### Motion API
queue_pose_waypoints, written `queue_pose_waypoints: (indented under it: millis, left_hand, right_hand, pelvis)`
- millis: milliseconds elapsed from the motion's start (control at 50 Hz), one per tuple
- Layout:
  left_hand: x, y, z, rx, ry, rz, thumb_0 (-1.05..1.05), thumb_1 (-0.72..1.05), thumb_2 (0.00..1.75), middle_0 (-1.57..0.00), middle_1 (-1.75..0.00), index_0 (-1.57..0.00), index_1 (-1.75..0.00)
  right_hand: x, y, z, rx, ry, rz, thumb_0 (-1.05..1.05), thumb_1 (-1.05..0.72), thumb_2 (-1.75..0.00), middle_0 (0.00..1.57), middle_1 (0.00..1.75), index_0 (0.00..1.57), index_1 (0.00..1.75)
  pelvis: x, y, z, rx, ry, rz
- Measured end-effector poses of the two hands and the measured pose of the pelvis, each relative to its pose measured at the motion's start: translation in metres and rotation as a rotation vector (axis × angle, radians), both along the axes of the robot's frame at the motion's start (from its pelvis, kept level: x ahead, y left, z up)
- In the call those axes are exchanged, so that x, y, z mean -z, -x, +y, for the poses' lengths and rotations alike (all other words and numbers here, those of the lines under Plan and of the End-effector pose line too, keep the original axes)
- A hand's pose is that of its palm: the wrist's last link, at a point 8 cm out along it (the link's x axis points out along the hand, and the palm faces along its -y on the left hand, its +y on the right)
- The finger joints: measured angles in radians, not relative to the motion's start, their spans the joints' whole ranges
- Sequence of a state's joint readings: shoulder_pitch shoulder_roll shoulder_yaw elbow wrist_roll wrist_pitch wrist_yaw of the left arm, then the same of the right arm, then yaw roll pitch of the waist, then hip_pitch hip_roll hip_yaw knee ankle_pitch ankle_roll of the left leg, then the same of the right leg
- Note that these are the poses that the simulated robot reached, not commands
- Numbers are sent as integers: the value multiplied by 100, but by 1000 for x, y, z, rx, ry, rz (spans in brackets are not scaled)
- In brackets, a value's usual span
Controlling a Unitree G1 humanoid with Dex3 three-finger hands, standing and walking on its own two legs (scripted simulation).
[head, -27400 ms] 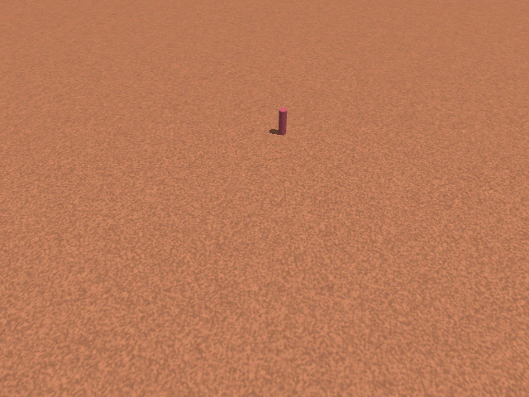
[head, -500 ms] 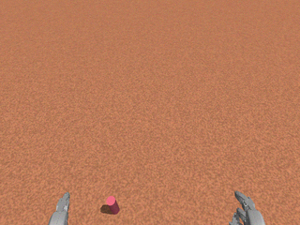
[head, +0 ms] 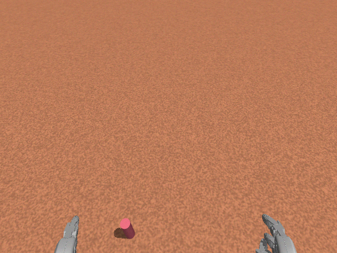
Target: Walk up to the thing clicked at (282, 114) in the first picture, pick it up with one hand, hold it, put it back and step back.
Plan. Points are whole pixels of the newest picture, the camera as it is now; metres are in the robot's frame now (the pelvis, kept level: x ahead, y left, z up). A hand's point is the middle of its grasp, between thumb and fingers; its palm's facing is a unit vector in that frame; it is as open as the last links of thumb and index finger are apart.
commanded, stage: home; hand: left
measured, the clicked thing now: (127, 229) +0.39 +0.22 -0.64
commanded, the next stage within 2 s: stand in 0.70 s
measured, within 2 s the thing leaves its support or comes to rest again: neither
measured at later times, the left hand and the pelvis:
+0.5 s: hand (91, 252) +0.18 +0.19 -0.06, palm faces +0.09 -0.96 -0.28, open 17.5 cm; pelvis +0.01 +0.01 +0.00, yaw +0 degrees
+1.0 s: hand out of the picture +0.17 +0.19 -0.05, palm faces +0.11 -0.95 -0.28, open 15.7 cm; pelvis +0.01 +0.00 +0.00, yaw +0 degrees
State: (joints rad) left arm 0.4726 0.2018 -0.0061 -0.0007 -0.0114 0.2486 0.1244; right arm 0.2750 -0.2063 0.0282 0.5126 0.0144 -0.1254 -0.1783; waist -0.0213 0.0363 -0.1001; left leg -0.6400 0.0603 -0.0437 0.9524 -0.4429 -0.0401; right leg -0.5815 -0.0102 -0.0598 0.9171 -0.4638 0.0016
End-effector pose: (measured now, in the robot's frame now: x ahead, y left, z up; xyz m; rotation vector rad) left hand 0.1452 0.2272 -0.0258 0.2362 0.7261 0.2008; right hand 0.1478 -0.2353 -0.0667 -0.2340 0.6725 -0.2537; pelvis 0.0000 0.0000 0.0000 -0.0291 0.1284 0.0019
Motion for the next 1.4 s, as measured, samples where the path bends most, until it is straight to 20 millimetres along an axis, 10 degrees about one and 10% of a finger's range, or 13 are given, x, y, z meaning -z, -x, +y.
queue_pose_waypoints:
  millis: [900,1160,1400]
  left_hand:
    - [0,-10,5,-11,6,12,-1,-51,9,-9,-9,-8,-9]
    - [19,-6,14,85,-41,42,0,21,70,-20,-27,-19,-27]
    - [47,60,71,-13,-61,343,1,82,88,-21,-29,-20,-29]
  right_hand:
    - [-4,-9,8,-5,3,-5,1,-90,-90,20,30,20,30]
    - [10,-2,-1,-137,45,164,1,-90,-90,20,30,20,30]
    - [10,55,-40,-62,41,455,1,-91,-90,20,30,20,30]
  pelvis:
    - [-3,-9,5,2,3,-6]
    - [-8,-2,3,-10,-20,-65]
    - [-31,-4,9,-16,-29,-129]
